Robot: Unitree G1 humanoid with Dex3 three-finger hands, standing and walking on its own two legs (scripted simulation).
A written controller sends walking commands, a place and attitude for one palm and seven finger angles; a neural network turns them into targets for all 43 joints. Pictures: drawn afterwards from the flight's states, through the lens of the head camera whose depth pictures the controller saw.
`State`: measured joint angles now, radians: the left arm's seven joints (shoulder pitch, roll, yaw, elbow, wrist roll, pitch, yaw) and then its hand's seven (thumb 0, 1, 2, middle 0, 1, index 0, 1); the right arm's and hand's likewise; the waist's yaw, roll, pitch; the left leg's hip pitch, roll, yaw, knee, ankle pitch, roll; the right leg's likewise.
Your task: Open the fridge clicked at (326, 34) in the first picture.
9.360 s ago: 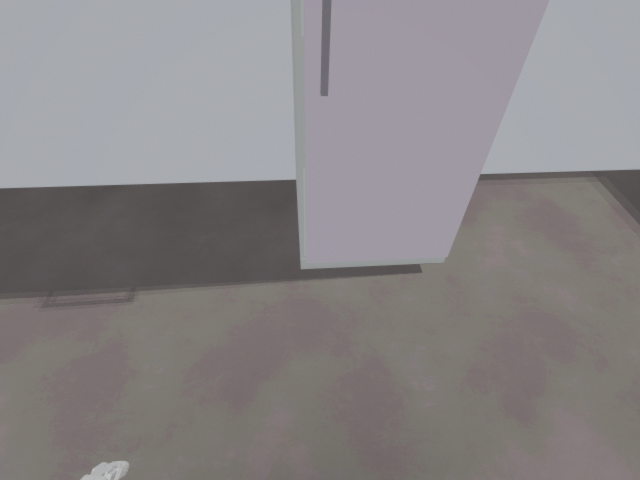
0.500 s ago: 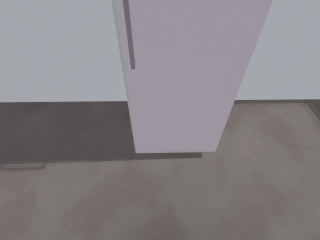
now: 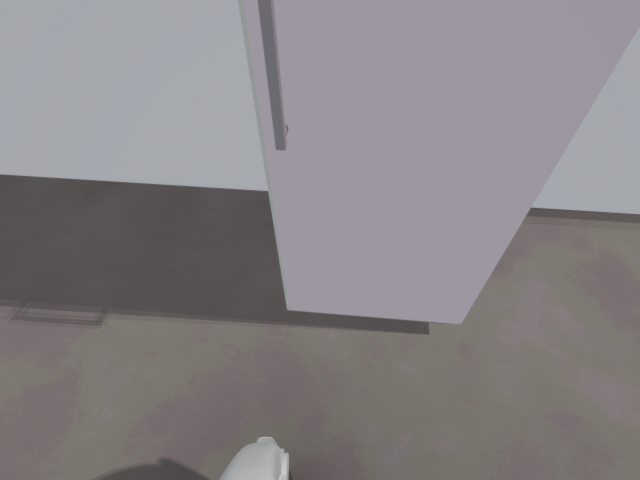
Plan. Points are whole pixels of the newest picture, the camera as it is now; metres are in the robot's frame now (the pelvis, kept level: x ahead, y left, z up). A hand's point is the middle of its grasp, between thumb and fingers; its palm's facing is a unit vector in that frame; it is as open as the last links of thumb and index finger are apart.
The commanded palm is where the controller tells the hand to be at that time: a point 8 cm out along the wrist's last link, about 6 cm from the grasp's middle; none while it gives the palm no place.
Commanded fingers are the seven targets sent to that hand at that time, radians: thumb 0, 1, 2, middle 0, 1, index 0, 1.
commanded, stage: take the last steps up to it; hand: left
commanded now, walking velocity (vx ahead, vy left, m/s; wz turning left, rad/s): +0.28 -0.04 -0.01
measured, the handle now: (272, 40) +0.66 +0.14 +0.21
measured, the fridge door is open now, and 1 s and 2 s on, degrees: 0 0 0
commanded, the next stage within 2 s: come to a stop and stand still in 0.28 s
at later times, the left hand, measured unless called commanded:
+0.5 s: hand (237, 383) +0.27 +0.17 -0.16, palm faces +0.01 -0.97 -0.23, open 7.4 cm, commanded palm none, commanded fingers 0.00 0.90 0.90 -0.20 -0.30 -0.20 -0.30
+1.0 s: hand (177, 445) +0.18 +0.25 -0.18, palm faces +0.09 -0.98 -0.19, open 7.4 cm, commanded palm none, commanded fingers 0.00 0.90 0.90 -0.20 -0.30 -0.20 -0.30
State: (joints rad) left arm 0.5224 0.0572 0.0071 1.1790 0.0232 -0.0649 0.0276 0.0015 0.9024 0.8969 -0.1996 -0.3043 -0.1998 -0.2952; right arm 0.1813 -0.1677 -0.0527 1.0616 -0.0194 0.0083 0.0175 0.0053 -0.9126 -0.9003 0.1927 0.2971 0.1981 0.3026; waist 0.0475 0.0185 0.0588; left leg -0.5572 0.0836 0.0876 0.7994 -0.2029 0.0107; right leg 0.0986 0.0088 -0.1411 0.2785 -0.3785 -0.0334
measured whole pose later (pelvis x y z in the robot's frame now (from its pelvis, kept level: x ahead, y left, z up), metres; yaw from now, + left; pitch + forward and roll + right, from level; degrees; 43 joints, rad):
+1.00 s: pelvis +0.14 +0.04 +0.00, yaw +1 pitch -2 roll -2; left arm 0.23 0.23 0.07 1.03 0.02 0.08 0.02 0.00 0.91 0.90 -0.20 -0.30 -0.20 -0.29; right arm 0.27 -0.13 -0.03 1.01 -0.03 0.02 -0.02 0.00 -0.91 -0.90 0.20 0.30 0.20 0.30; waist 0.01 -0.05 0.01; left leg -0.23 0.02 0.04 0.55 -0.29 0.03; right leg -0.47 -0.03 0.02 0.89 -0.33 0.03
